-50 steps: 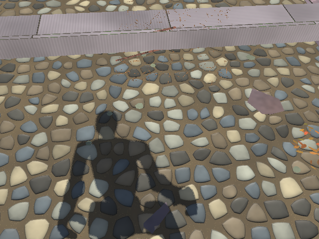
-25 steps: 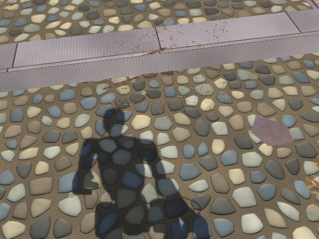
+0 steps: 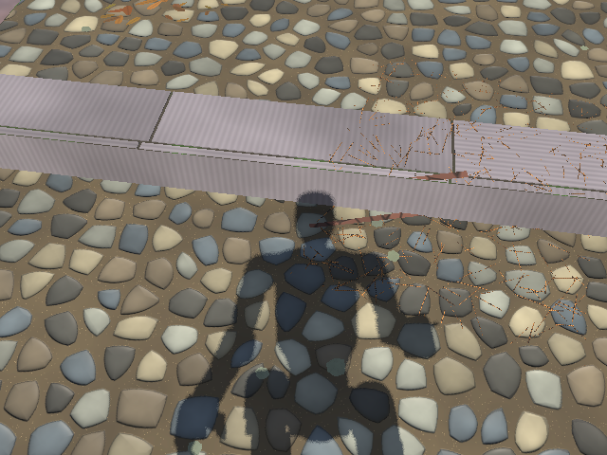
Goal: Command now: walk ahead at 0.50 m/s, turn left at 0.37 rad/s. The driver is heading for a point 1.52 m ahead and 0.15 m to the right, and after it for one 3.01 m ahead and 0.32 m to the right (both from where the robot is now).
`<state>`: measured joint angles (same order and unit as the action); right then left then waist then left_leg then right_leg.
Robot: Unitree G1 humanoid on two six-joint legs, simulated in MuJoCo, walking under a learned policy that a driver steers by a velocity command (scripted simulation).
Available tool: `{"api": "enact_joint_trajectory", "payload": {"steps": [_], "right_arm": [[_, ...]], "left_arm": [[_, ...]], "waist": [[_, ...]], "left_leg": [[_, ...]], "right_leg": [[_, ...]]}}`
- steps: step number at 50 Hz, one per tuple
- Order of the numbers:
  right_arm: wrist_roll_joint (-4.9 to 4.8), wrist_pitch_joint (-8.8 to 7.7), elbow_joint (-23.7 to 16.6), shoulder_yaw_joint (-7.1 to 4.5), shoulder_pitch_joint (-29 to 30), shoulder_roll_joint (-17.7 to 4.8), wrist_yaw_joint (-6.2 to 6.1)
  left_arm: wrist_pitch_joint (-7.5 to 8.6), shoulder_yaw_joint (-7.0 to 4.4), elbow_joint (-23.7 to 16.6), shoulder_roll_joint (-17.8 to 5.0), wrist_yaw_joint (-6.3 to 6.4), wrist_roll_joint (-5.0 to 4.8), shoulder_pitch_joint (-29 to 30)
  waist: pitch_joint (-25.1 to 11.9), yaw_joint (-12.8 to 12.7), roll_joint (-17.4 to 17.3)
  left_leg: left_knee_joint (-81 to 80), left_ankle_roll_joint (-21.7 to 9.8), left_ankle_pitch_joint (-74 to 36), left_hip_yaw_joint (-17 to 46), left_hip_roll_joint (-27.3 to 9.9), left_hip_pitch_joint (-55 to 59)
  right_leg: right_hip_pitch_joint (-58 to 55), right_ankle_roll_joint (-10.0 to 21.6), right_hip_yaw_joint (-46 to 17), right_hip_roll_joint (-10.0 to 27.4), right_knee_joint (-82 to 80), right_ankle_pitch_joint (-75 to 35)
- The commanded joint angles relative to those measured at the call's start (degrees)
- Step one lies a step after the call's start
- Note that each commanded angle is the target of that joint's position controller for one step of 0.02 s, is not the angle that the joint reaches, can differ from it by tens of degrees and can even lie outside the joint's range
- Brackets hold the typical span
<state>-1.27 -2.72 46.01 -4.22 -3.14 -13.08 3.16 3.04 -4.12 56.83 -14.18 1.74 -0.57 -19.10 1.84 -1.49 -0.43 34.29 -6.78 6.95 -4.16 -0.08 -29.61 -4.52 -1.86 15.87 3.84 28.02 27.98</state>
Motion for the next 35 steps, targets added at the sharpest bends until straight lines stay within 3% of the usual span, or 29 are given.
{"api": "enact_joint_trajectory", "payload": {"steps": [1,2,3,4,5,6,8,11,17,22,23,25,26,27,28,29,30,31,32,33,34,35], "right_arm": [[-0.22,-0.36,2.43,-5.40,-21.06,-18.50,-1.61],[0.41,-0.73,2.18,-3.91,-24.08,-13.61,-1.65],[0.81,-1.28,2.03,-3.20,-20.62,-11.21,-1.69],[0.53,-1.65,0.89,-2.54,-15.13,-9.34,-1.62],[0.87,-1.85,0.09,-1.78,-10.88,-6.94,-1.53],[1.49,-2.11,-0.31,-1.18,-9.26,-5.32,-1.57],[1.25,-2.56,0.21,-1.23,-9.59,-6.15,-1.75],[1.04,-2.95,1.64,-1.65,-12.54,-8.49,-2.75],[1.54,-2.96,3.80,-1.23,-15.64,-8.54,-3.69],[1.46,-2.14,6.29,-1.37,-18.00,-8.82,-3.96],[1.39,-1.78,6.29,-1.46,-17.47,-9.15,-4.15],[1.29,-1.15,5.48,-1.79,-15.30,-10.73,-4.71],[1.31,-0.68,5.10,-1.93,-14.51,-11.55,-5.06],[1.26,-0.20,4.54,-1.82,-13.05,-11.87,-5.35],[1.78,-0.50,3.12,-1.28,-13.30,-11.37,-5.64],[2.96,-2.25,1.62,1.48,-19.84,-2.56,-4.07],[1.07,-4.63,1.59,0.90,-15.66,-6.81,-3.00],[-0.92,-6.14,-0.41,0.29,-10.33,-9.62,-2.41],[-0.66,-6.77,-1.13,0.43,-7.48,-9.51,-2.64],[0.73,-6.66,-1.22,-0.07,-6.20,-9.61,-3.07],[1.49,-5.96,-1.54,-0.50,-6.91,-9.83,-3.33],[1.82,-5.20,-1.81,-0.57,-7.97,-9.18,-3.50]], "left_arm": [[2.45,1.38,-5.75,-0.50,-1.38,1.27,-5.01],[4.83,0.43,-5.60,-5.26,-2.26,-1.33,0.28],[5.72,-0.35,-7.58,-7.61,-2.45,-3.24,6.57],[5.96,-0.25,-7.88,-7.22,-1.99,-2.53,8.46],[5.56,-0.80,-7.13,-7.45,-1.49,-1.14,9.00],[4.67,-1.12,-6.64,-7.31,-1.47,-0.78,7.11],[3.02,-1.15,-6.10,-5.65,-1.37,-0.41,5.05],[1.88,-1.00,-7.61,-4.95,-0.90,0.53,9.47],[2.17,0.08,-9.46,-3.08,-2.35,-0.53,18.16],[2.50,0.66,-12.41,-3.37,-4.24,-1.03,23.37],[2.62,0.63,-12.94,-3.63,-4.79,-1.01,23.35],[2.53,-0.10,-13.00,-5.39,-5.40,-0.71,19.95],[2.27,-0.99,-12.28,-7.16,-5.39,-0.57,15.50],[2.06,-2.36,-10.30,-9.61,-5.14,-0.55,6.94],[1.63,-3.86,-9.05,-13.89,-4.32,-0.08,-2.07],[1.72,-4.55,-9.06,-17.53,-4.14,-0.47,-4.24],[1.62,-3.16,-8.72,-12.75,-3.89,-0.54,-5.47],[1.75,-2.60,-9.60,-10.45,-3.43,-0.34,-2.25],[1.95,-2.18,-10.91,-9.25,-3.33,-0.18,1.75],[2.01,-1.70,-11.85,-7.87,-3.39,-0.02,5.06],[2.08,-1.21,-12.63,-6.99,-3.22,0.47,6.60],[1.98,-1.21,-13.18,-7.26,-3.07,0.35,7.39]], "waist": [[-18.18,4.68,-14.01],[-22.75,8.63,-7.30],[-14.66,8.88,-5.65],[-10.02,6.35,-1.22],[-6.75,4.23,0.28],[-6.23,2.13,-0.77],[-5.03,0.49,-1.36],[-1.95,1.14,-1.27],[0.66,4.78,-2.89],[3.13,6.23,-2.49],[2.76,5.64,-2.88],[-0.80,2.98,-5.06],[-3.85,0.45,-6.18],[-8.10,-4.18,-5.35],[-14.07,-7.54,0.52],[-20.37,-2.22,14.79],[-23.43,-5.26,11.08],[-15.30,-5.69,8.83],[-10.58,-3.85,2.43],[-6.61,-1.48,-1.10],[-5.83,0.66,-0.59],[-5.16,2.00,0.34]], "left_leg": [[-9.63,-17.37,6.03,41.45,-18.41,51.76],[-16.53,-17.00,7.76,48.70,-20.68,53.21],[-16.85,-13.75,2.46,38.78,-18.70,47.50],[-17.08,-11.36,-3.44,30.88,-16.42,38.31],[-18.13,-9.89,-8.83,24.97,-14.23,30.28],[-19.67,-9.27,-11.42,21.72,-12.79,25.55],[-22.56,-9.13,-13.43,18.47,-11.57,21.52],[-24.82,-8.64,-18.08,14.38,-10.78,20.54],[-27.17,-3.76,-13.26,5.56,-8.79,23.66],[-24.19,-2.88,-18.70,2.67,-13.20,35.42],[-22.31,-2.37,-23.42,2.00,-13.93,37.24],[-15.42,-0.99,-42.85,0.13,-14.09,39.01],[-8.82,-0.18,-52.02,-0.76,-13.64,39.16],[2.55,1.50,-53.75,-2.63,-11.73,35.68],[19.83,3.49,-38.27,-3.28,-9.46,22.21],[41.20,7.62,14.52,0.83,3.60,-4.27],[47.87,6.34,23.95,10.90,3.68,-12.29],[46.53,5.02,19.45,11.57,0.07,-17.08],[41.92,4.63,15.12,10.84,-2.48,-15.21],[36.89,5.20,13.29,9.98,-3.96,-11.80],[34.21,5.76,12.45,10.08,-5.07,-7.46],[31.37,6.57,12.37,9.85,-5.46,-5.60]], "right_leg": [[40.88,1.28,-8.13,-4.05,48.00,3.25],[45.96,2.62,-19.94,-3.97,53.22,5.48],[50.06,3.90,-19.86,-1.19,52.69,0.62],[48.08,4.51,-19.50,1.87,47.80,-4.90],[44.62,4.27,-18.97,3.66,43.87,-7.69],[40.41,4.18,-19.52,5.03,41.72,-9.73],[38.04,3.22,-19.01,5.65,37.54,-11.56],[42.67,1.05,-18.03,5.66,29.42,-18.86],[42.28,2.54,-15.66,2.83,10.23,-37.44],[46.84,5.32,-15.73,0.35,4.30,-32.58],[46.43,6.11,-15.06,-0.28,3.88,-30.09],[39.76,7.98,-11.82,-3.45,4.53,-24.24],[33.81,9.07,-10.27,-5.62,5.06,-21.49],[22.33,10.73,-9.64,-7.71,2.26,-23.49],[4.87,14.32,-22.02,-0.25,1.83,-24.36],[-16.33,26.16,-53.74,13.93,-2.75,-15.90],[-20.85,25.82,-62.00,14.57,-9.71,-10.33],[-15.30,22.67,-53.71,12.86,-10.78,-12.10],[-6.40,20.96,-47.23,10.68,-11.45,-17.61],[2.53,19.98,-42.55,8.82,-12.48,-24.58],[8.08,19.86,-39.82,7.46,-13.85,-28.81],[11.25,19.98,-38.63,6.63,-14.97,-30.16]]}}
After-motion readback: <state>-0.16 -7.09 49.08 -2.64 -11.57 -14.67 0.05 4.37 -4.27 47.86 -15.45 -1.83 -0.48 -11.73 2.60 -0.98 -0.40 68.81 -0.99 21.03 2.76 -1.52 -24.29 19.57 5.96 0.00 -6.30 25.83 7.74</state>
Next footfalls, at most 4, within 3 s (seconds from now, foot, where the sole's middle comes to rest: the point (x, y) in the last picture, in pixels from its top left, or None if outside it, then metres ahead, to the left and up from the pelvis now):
0.56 right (374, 436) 0.50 -0.11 -0.75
1.04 left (303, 309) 0.80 0.04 -0.75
1.54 right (412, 260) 0.96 -0.24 -0.75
2.02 left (351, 135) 1.28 -0.07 -0.61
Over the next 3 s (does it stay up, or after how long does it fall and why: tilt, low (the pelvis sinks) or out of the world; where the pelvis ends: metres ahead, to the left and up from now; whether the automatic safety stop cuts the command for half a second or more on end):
stays up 1.70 -0.16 0.17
